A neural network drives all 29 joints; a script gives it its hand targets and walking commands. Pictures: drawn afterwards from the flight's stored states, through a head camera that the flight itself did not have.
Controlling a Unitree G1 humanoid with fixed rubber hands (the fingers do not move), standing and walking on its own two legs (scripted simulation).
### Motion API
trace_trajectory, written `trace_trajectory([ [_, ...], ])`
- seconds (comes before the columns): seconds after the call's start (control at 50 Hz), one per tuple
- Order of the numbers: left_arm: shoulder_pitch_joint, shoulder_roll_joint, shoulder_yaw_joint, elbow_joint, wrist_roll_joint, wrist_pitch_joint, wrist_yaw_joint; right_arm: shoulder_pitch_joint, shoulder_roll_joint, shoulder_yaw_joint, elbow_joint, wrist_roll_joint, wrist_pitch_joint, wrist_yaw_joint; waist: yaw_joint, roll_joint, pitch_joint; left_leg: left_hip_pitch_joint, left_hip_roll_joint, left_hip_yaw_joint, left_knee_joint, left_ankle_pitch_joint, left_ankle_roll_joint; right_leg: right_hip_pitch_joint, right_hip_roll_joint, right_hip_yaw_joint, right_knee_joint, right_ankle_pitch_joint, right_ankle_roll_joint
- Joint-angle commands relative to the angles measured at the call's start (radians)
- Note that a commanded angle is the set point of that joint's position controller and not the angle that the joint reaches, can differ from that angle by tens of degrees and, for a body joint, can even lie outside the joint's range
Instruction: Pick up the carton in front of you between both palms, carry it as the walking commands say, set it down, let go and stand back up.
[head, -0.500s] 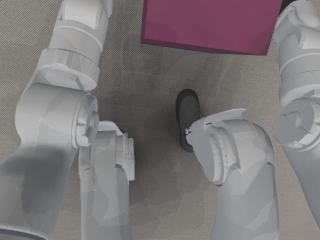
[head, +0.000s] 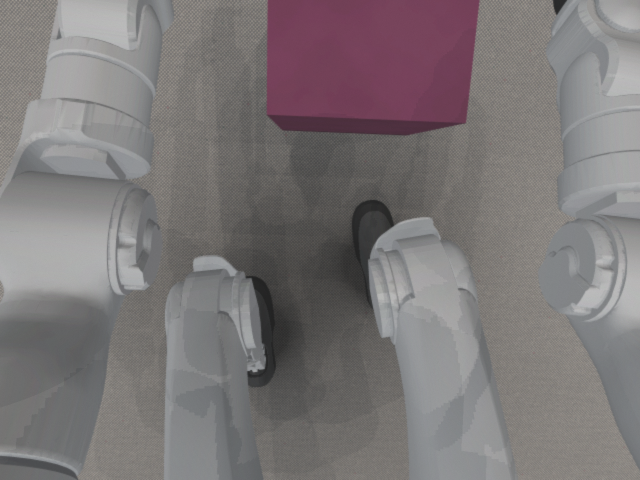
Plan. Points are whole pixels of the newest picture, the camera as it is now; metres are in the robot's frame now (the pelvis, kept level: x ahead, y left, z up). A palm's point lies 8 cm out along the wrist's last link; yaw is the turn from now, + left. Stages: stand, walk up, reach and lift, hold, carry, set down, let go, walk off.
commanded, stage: set down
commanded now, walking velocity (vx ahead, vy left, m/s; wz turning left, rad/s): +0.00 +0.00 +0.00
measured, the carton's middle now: (357, 48) +0.53 -0.13 -0.30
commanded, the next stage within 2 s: let go in 0.70 s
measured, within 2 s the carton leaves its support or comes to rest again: neither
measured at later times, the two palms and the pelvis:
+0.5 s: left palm out of the picture +0.62 +0.06 +0.02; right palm out of the picture +0.51 -0.31 +0.02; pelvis +0.03 -0.01 +0.12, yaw +0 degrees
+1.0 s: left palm out of the picture +0.54 +0.10 +0.14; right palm out of the picture +0.45 -0.29 +0.14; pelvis +0.06 -0.02 +0.25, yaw +1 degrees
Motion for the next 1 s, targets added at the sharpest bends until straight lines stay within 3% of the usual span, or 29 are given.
trace_trajectory([
  [0.0,-0.268,0.101,0.060,-0.020,0.021,-0.036,-0.040,-0.179,-0.055,-0.036,-0.080,-0.062,-0.007,0.003,-0.054,-0.024,-1.146,0.081,-0.013,0.097,-0.330,0.016,0.019,0.996,0.029,-0.088,-0.141,0.125,0.021],
  [0.1,-0.208,0.081,0.073,-0.019,0.044,-0.047,-0.037,-0.139,-0.076,-0.075,-0.156,-0.095,-0.025,0.009,-0.070,0.015,-1.241,0.187,-0.023,0.092,-0.400,0.107,0.007,1.002,0.039,-0.114,-0.186,0.254,0.021],
  [0.22,-0.187,0.050,0.024,-0.195,0.024,-0.016,-0.023,-0.011,-0.093,-0.079,-0.253,-0.070,0.010,0.029,-0.103,0.073,-1.450,0.381,-0.043,0.103,-0.497,0.240,-0.006,1.111,0.049,-0.140,-0.272,0.440,0.018],
  [0.36,-0.142,0.049,0.048,-0.271,0.056,0.020,-0.026,0.047,-0.088,-0.066,-0.325,-0.028,0.049,0.054,-0.069,0.117,-1.495,0.491,-0.042,0.104,-0.618,0.305,-0.011,1.197,0.054,-0.127,-0.396,0.518,0.010],
  [0.52,-0.042,0.031,0.103,-0.202,0.104,0.004,-0.066,0.121,-0.035,-0.088,-0.292,-0.075,0.042,0.068,-0.059,0.068,-1.377,0.494,-0.034,0.086,-0.793,0.313,-0.004,1.321,0.052,-0.096,-0.559,0.539,0.013],
  [0.66,-0.009,0.010,0.114,-0.168,0.116,-0.017,-0.088,0.140,-0.015,-0.111,-0.303,-0.126,0.026,0.081,-0.067,0.056,-1.310,0.627,-0.023,0.059,-0.946,0.342,-0.004,1.372,0.043,-0.101,-0.712,0.492,0.019],
  [0.74,0.095,-0.020,0.166,-0.167,0.159,-0.031,-0.081,0.220,0.009,-0.105,-0.308,-0.159,0.016,0.106,-0.040,0.044,-1.318,0.717,-0.020,0.052,-1.017,0.386,-0.008,1.439,0.044,-0.102,-0.781,0.497,0.018],
  [0.8,0.241,-0.071,0.206,-0.232,0.205,-0.047,-0.056,0.338,0.023,-0.079,-0.345,-0.191,0.002,0.138,-0.011,0.034,-1.396,0.808,-0.025,0.055,-1.069,0.473,-0.017,1.569,0.049,-0.094,-0.816,0.584,0.011],
  [0.86,0.403,-0.155,0.200,-0.346,0.224,-0.067,-0.016,0.481,0.017,-0.049,-0.391,-0.229,-0.014,0.180,-0.011,0.018,-1.413,0.899,-0.028,0.049,-1.128,0.530,-0.027,1.663,0.052,-0.091,-0.858,0.624,-0.004],
  [0.98,0.654,-0.230,0.189,-0.554,0.217,-0.101,0.045,0.716,-0.026,0.044,-0.476,-0.243,-0.042,0.234,0.003,-0.017,-1.195,0.989,-0.015,0.043,-1.272,0.430,-0.025,1.790,0.045,-0.067,-0.989,0.496,-0.027],
])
